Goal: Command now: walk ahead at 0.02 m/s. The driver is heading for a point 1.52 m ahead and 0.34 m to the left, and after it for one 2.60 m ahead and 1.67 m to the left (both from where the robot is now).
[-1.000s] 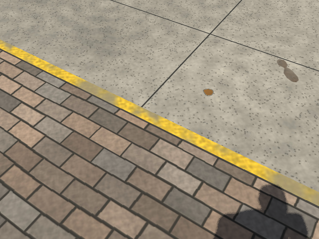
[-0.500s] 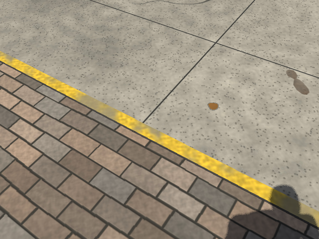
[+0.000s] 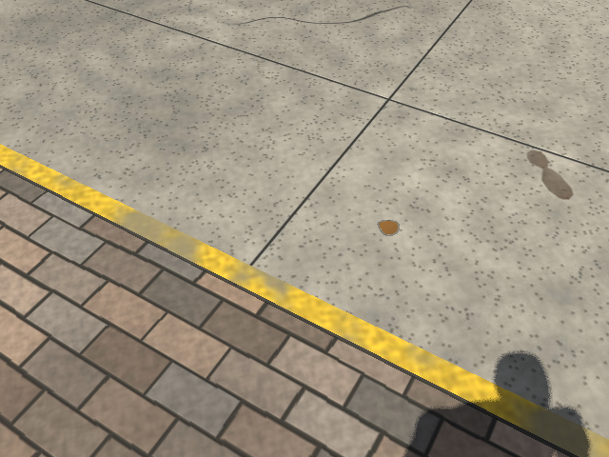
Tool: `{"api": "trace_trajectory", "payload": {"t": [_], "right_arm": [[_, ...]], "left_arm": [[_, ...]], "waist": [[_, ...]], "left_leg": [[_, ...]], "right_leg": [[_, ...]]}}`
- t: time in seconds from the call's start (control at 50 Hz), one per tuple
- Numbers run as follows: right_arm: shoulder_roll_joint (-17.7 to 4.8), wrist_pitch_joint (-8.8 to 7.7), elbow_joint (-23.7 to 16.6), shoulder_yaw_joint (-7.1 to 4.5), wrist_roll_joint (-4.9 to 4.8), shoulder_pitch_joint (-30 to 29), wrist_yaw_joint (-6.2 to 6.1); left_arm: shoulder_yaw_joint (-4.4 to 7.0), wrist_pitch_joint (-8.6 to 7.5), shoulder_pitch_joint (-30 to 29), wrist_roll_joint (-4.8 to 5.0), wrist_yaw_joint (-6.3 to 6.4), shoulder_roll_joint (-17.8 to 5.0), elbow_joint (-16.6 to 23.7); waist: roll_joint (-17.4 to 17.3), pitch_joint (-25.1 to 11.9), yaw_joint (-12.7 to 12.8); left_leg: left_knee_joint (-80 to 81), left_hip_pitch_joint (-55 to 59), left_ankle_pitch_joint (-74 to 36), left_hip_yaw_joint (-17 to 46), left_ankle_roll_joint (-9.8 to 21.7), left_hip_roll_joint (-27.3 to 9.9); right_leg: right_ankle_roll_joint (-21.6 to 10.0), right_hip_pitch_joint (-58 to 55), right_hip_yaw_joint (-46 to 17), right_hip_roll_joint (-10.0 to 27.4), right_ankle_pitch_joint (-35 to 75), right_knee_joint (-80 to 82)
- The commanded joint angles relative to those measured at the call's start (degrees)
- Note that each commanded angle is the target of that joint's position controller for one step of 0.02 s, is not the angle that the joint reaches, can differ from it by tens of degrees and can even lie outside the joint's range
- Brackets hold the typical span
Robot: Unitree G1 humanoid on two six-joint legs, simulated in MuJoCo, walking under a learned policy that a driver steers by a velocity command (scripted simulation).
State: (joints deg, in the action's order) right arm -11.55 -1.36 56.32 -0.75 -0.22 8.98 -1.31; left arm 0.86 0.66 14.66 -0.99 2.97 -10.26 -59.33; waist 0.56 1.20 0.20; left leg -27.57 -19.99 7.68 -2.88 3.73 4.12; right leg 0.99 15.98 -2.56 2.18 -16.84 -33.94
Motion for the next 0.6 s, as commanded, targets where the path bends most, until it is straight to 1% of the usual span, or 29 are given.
{"api": "trace_trajectory", "payload": {"t": [0.02,0.04,0.06,0.08,0.12,0.16,0.18,0.2,0.22,0.24,0.26,0.28,0.3,0.32,0.34,0.36,0.38,0.4,0.42,0.44,0.46,0.48,0.5,0.52,0.54,0.56,0.58,0.6], "right_arm": [[-5.7,-0.06,-2.2,-1.39,-0.28,-0.1,-0.7],[-4.9,-0.15,-1.8,-1.22,0.24,0.4,-0.93],[-4.6,-0.25,-1.3,-1.27,0.36,1.4,-1.04],[-4.3,-0.31,-0.7,-1.21,0.57,2.5,-1.19],[-4.5,-0.3,0.4,-1.25,0.74,3.5,-1.07],[-4.2,-0.36,0.9,-1.14,0.4,3.4,-0.85],[-4.0,-0.37,1.6,-1.09,0.26,3.9,-0.78],[-4.5,-0.43,1.9,-1.32,-0.17,3.9,-0.74],[-4.7,-0.7,1.6,-1.44,-0.42,3.1,-0.58],[-4.2,-1.31,0.7,-1.33,-0.62,0.7,-0.28],[-3.3,-2.18,-0.3,-1.07,-0.95,-1.2,0.16],[-3.2,-3.03,-0.9,-1.02,-1.06,-2.6,0.61],[-3.9,-3.74,-1.5,-1.24,-1.25,-3.7,1.01],[-4.4,-4.32,-2.0,-1.38,-1.55,-4.2,1.37],[-4.6,-4.79,-2.3,-1.43,-1.85,-4.5,1.73],[-4.6,-5.12,-2.3,-1.48,-1.98,-4.8,2.02],[-4.2,-5.26,-2.0,-1.5,-1.95,-4.2,2.27],[-3.7,-5.21,-0.7,-1.61,-1.92,-1.5,2.45],[-4.2,-4.89,1.3,-2.18,-1.84,3.0,2.43],[-5.5,-4.43,3.3,-3.12,-1.78,8.7,2.17],[-8.0,-4.16,5.1,-4.28,-1.88,16.5,1.74],[-15.3,-4.06,5.8,-6.0,-1.55,24.2,1.2],[-13.7,-4.74,6.5,-4.96,-0.47,25.9,1.72],[-10.4,-5.46,4.9,-3.64,-0.17,19.2,1.8],[-7.7,-5.76,2.9,-2.74,-0.21,13.5,2.18],[-7.1,-5.85,1.8,-2.21,-0.1,9.9,2.67],[-6.3,-5.78,1.4,-1.74,0.02,8.6,2.92],[-5.5,-5.41,1.7,-1.4,0.18,9.2,2.95]], "left_arm": [[1.46,-0.07,8.0,-0.04,-0.06,-7.3,-1.3],[1.17,-1.02,6.3,0.23,-0.11,-5.8,-1.1],[1.08,-1.87,5.1,0.19,-0.18,-5.1,-1.3],[1.33,-2.61,3.9,0.32,-0.29,-5.5,-1.0],[1.28,-3.6,4.2,0.69,-0.5,-4.5,-1.0],[1.23,-3.79,5.9,0.92,-0.63,-4.1,-1.5],[1.36,-3.72,7.8,0.99,-0.65,-4.3,-2.1],[1.93,-3.53,9.0,1.32,-0.6,-5.9,-2.2],[2.48,-3.47,10.1,1.59,-0.58,-7.6,-1.9],[2.92,-3.73,11.9,1.9,-0.6,-8.9,-1.7],[3.53,-4.27,12.1,2.19,-0.61,-10.6,-1.5],[3.81,-4.91,12.0,2.13,-0.62,-10.9,-1.3],[3.69,-5.53,12.5,1.78,-0.73,-10.0,-1.2],[3.6,-5.92,12.6,1.72,-0.96,-9.4,-1.1],[3.55,-5.98,12.0,2.02,-1.2,-9.0,-0.7],[3.58,-5.81,11.3,2.33,-1.39,-9.1,-0.4],[3.67,-5.52,10.4,2.53,-1.61,-9.6,0.0],[3.78,-5.12,8.9,2.72,-1.84,-10.3,0.4],[3.8,-4.83,8.6,2.67,-2.0,-10.4,0.6],[3.73,-4.88,8.0,2.5,-2.03,-10.5,1.0],[3.29,-5.28,5.4,2.42,-2.14,-9.3,1.8],[2.01,-6.2,4.6,2.08,-2.19,-4.2,4.1],[1.76,-7.36,3.8,2.44,-2.15,-3.1,5.2],[2.29,-8.09,2.6,3.76,-2.57,-5.7,5.8],[2.46,-8.31,1.1,4.04,-2.91,-6.9,6.1],[2.81,-8.3,0.7,3.4,-2.77,-6.9,5.9],[3.42,-7.97,0.5,2.62,-2.54,-7.6,5.9],[3.62,-7.51,1.0,2.45,-2.62,-7.3,5.7]], "waist": [[3.3,5.1,0.0],[5.7,5.0,-0.5],[6.9,4.3,-1.3],[6.8,3.4,-2.0],[3.8,2.6,-1.7],[1.7,2.1,-1.0],[1.7,0.5,-0.3],[2.7,0.9,0.3],[4.0,2.1,1.1],[5.8,4.0,2.5],[8.1,6.3,2.9],[8.1,7.8,3.2],[7.1,8.1,3.4],[6.3,7.7,3.2],[5.4,7.0,2.9],[5.0,6.3,2.5],[5.1,5.6,1.8],[5.3,4.8,-0.1],[5.1,3.5,-1.8],[4.9,1.5,-4.5],[1.6,-1.2,-8.6],[-14.4,-5.0,-10.3],[-17.4,-7.5,-9.5],[-10.7,-2.2,-6.3],[-6.6,0.5,-4.3],[-3.7,2.3,-2.7],[-3.4,2.8,-1.6],[-4.3,2.6,-1.0]], "left_leg": [[10.4,-1.8,21.6,6.5,-0.8,-5.5],[6.8,3.8,15.7,5.8,-1.3,-4.9],[4.7,6.7,11.5,5.2,-1.0,-4.6],[3.3,8.8,8.5,4.7,-0.7,-4.5],[2.9,8.8,5.8,4.8,0.0,-4.8],[2.9,7.9,4.1,5.1,0.2,-5.0],[1.8,7.7,8.0,4.1,0.3,-4.1],[-0.9,5.5,14.8,2.3,0.4,-2.5],[-4.0,1.3,19.7,1.2,0.6,-1.5],[-8.3,-4.6,19.5,0.2,0.7,-1.0],[-12.7,-9.9,15.5,0.0,1.2,-2.0],[-16.1,-14.0,14.5,1.7,1.8,-4.4],[-19.0,-18.2,16.6,3.1,2.3,-6.0],[-19.6,-20.8,18.1,3.8,2.6,-7.3],[-17.1,-20.6,18.1,3.7,2.6,-8.0],[-13.2,-17.5,16.7,2.6,2.4,-7.7],[-9.5,-11.7,14.0,0.4,2.0,-6.3],[-5.3,-3.1,9.0,-2.2,1.5,-4.4],[-3.7,6.1,5.3,-4.0,0.8,-2.0],[-3.3,14.4,4.7,-4.1,0.8,-0.6],[-0.6,23.4,6.1,2.1,2.7,-4.8],[9.1,33.6,11.8,25.7,9.7,-19.1],[17.0,34.6,14.5,44.9,15.1,-27.0],[16.3,30.3,16.9,40.9,13.9,-27.4],[16.6,25.7,15.2,32.8,11.5,-24.5],[17.8,21.7,10.9,26.5,9.8,-21.9],[18.6,18.8,5.2,21.2,8.2,-19.4],[19.1,17.1,0.4,17.2,7.2,-17.5]], "right_leg": [[-4.5,4.6,-1.4,0.9,-13.5,11.9],[-4.6,8.4,-2.1,1.0,-16.1,14.9],[-3.9,9.4,-2.5,1.3,-15.2,16.4],[-3.4,9.4,-2.7,1.4,-13.2,16.7],[-3.2,7.3,-2.4,1.2,-9.1,15.7],[-3.3,4.6,-1.5,0.6,-4.9,14.2],[-3.9,3.0,-1.3,0.2,-8.3,14.3],[-5.5,2.1,-2.4,0.7,-13.9,14.7],[-7.7,0.9,-5.9,3.0,-20.1,16.6],[-10.5,-1.7,-12.0,7.4,-24.9,20.1],[-13.5,-4.4,-19.2,13.2,-25.4,23.3],[-15.5,-6.4,-23.0,16.7,-21.7,24.2],[-16.1,-9.9,-23.9,18.0,-15.6,24.0],[-15.7,-13.4,-22.8,18.1,-10.0,23.2],[-14.6,-15.2,-20.2,17.0,-6.1,22.5],[-13.2,-14.9,-16.8,15.1,-3.8,22.2],[-12.1,-12.1,-13.3,12.9,-2.3,21.7],[-11.0,-7.0,-9.6,10.7,-1.3,20.4],[-10.1,-1.9,-7.2,8.6,0.4,18.0],[-9.0,1.9,-5.3,6.9,5.9,13.7],[-6.7,7.3,-1.5,4.2,11.6,2.8],[-2.0,19.9,6.3,-3.0,5.4,-19.9],[-2.2,27.7,-0.1,-5.2,-13.1,-34.6],[-4.4,32.9,-3.5,-0.8,-10.6,-41.3],[-5.9,33.0,-2.9,2.2,-4.5,-41.3],[-6.2,31.6,-2.0,4.2,0.8,-38.2],[-6.2,28.9,-1.5,5.6,4.0,-34.7],[-5.9,26.4,-0.6,5.9,5.8,-32.6]]}}
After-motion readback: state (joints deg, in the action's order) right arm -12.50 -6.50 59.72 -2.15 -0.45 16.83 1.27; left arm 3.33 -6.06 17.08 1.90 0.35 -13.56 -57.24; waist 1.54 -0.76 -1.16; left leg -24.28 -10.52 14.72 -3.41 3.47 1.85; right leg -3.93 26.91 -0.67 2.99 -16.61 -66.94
